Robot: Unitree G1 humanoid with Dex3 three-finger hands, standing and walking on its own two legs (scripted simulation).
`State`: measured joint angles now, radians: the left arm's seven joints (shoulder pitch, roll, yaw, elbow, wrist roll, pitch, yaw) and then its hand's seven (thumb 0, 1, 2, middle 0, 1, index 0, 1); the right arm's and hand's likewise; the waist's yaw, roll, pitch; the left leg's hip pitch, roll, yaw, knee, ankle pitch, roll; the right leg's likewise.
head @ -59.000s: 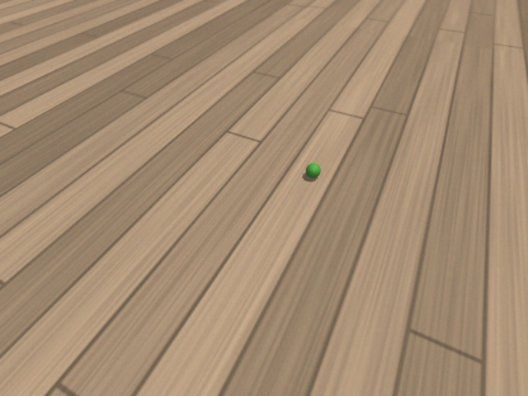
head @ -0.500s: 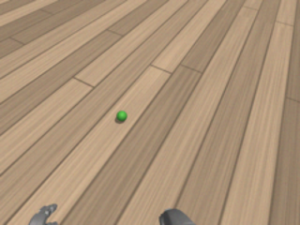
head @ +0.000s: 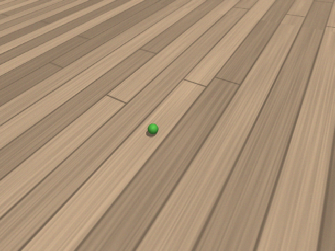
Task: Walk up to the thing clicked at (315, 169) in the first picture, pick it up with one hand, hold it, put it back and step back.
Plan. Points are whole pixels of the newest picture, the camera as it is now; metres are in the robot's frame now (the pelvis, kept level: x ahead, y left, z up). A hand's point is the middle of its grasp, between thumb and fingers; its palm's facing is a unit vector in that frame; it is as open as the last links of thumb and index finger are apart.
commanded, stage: step back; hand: left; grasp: from above
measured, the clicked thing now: (153, 128) +1.10 +0.18 -0.71
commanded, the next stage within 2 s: stand in 0.86 s
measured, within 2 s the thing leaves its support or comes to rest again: neither
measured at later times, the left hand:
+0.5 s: hand out of the picture +0.09 +0.25 -0.13, palm faces +0.03 -0.92 -0.38, open 7.4 cm
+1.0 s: hand out of the picture +0.15 +0.27 -0.14, palm faces -0.02 -0.94 -0.35, open 7.4 cm
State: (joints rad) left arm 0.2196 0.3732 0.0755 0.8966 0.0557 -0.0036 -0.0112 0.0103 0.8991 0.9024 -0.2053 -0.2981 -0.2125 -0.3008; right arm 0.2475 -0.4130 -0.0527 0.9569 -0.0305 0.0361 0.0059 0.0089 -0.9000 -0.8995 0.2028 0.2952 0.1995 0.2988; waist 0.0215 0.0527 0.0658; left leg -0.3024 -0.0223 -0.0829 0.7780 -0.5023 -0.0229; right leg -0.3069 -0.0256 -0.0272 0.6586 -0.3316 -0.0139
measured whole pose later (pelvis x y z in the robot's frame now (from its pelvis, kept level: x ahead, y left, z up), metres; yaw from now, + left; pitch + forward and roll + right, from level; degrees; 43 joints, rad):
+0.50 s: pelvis +0.02 -0.01 +0.01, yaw +1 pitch -3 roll +0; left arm 0.21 0.34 0.06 0.98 0.04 -0.06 -0.01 0.01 0.90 0.90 -0.20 -0.30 -0.21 -0.30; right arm 0.23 -0.40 -0.06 0.98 -0.03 0.00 0.01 0.01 -0.90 -0.90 0.20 0.30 0.20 0.30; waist 0.02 0.04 0.07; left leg -0.36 -0.01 -0.09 0.90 -0.47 0.01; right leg -0.21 0.00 -0.06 0.54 -0.28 -0.03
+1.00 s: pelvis +0.06 +0.01 +0.01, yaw +0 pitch -2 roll +0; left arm 0.11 0.36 0.00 1.08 0.01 -0.02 -0.01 0.01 0.91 0.90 -0.20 -0.30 -0.21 -0.30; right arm 0.05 -0.34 -0.01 1.06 -0.01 -0.02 0.01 0.01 -0.90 -0.90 0.20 0.30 0.20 0.30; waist 0.01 0.01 0.07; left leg -0.24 0.04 0.01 0.51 -0.23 -0.02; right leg -0.14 -0.02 -0.01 0.49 -0.31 0.02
